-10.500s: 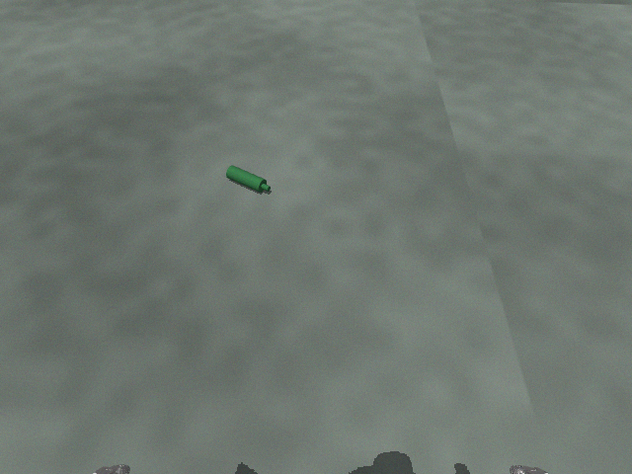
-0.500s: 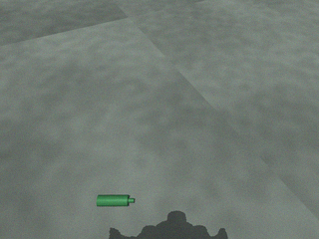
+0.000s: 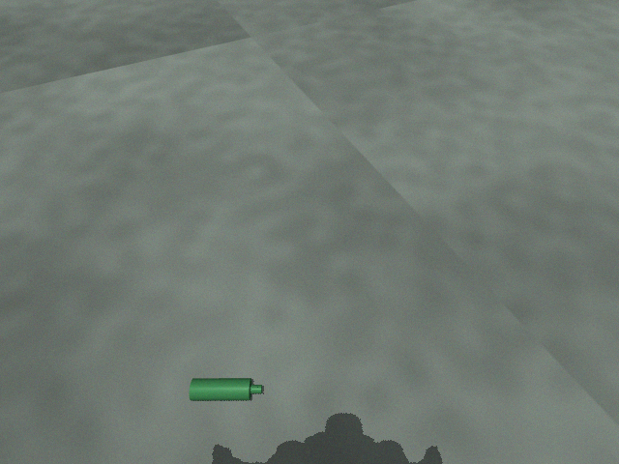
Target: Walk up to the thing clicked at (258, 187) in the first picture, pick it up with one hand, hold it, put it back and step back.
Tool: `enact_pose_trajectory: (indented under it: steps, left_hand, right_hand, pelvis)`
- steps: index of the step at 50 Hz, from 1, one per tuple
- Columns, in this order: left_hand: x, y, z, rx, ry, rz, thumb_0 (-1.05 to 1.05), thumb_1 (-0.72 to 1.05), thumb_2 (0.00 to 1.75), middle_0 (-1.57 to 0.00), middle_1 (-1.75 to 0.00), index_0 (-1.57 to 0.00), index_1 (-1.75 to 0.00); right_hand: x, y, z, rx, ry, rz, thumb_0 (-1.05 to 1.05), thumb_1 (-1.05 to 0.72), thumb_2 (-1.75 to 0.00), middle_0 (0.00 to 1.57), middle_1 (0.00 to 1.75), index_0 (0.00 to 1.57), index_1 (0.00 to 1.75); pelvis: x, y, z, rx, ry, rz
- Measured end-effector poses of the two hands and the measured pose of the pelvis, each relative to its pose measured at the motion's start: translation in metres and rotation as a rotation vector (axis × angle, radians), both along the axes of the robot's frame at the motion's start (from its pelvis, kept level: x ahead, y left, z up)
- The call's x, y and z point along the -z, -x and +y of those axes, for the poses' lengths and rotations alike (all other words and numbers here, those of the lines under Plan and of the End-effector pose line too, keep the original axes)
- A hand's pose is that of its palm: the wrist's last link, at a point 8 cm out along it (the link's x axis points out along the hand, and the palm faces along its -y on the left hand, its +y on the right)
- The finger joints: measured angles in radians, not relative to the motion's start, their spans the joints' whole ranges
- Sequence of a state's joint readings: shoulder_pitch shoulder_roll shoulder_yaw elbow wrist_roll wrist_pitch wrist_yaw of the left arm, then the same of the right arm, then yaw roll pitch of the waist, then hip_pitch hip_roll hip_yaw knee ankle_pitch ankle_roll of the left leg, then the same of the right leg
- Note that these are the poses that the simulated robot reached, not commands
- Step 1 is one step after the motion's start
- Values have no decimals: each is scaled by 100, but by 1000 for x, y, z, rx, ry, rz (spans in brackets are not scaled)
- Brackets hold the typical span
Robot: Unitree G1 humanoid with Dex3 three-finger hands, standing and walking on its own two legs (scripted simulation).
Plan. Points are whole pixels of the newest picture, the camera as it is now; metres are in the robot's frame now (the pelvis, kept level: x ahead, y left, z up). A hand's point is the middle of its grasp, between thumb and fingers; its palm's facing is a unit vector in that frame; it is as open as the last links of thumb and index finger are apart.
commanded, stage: stand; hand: left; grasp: from above
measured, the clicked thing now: (227, 389) +0.41 +0.26 -0.75
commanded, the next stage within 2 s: rise first in 0.28 s
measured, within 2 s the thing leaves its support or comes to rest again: neither
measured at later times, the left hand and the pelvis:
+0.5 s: hand out of the picture +0.10 +0.25 -0.16, palm faces +0.04 -0.95 -0.32, open 7.7 cm; pelvis -0.01 +0.00 -0.01, yaw +1 degrees
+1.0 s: hand out of the picture +0.11 +0.27 -0.23, palm faces -0.13 -0.89 -0.43, open 13.9 cm; pelvis -0.02 +0.01 -0.08, yaw +1 degrees
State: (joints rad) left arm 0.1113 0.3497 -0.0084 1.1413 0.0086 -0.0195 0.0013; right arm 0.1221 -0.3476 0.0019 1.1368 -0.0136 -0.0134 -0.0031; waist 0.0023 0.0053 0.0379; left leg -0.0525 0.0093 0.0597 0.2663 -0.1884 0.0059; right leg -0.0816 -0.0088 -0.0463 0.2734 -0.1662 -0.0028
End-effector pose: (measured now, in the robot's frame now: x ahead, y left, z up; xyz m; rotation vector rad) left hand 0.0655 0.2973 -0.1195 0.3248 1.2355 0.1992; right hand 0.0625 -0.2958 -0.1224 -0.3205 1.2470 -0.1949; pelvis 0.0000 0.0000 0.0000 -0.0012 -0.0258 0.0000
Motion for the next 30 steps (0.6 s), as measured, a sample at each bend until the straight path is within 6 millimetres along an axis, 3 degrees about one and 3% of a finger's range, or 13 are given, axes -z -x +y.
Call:
enact_pose_trajectory:
  steps: [20, 25, 30]
  left_hand:
    - [2, 5, -1, 4, 7, 9, 0, 90, 90, -20, -30, -21, -30]
    - [6, -26, -6, -44, 26, -89, 0, 80, 92, -21, -39, -20, -39]
    - [16, -64, -3, 34, 32, -128, 0, 56, 93, -17, -62, -17, -62]
  right_hand:
    - [-1, 3, 1, 2, 1, 5, 0, -91, -90, 20, 30, 20, 30]
    - [0, -7, 15, -7, -14, -93, 0, -92, -90, 20, 30, 20, 30]
    - [7, -8, 32, 2, -42, -134, 0, -93, -91, 20, 30, 20, 30]
  pelvis:
    - [0, 2, 1, 0, 0, 3]
    - [6, 12, 1, -20, 3, 61]
    - [17, 19, 0, -14, 6, 141]
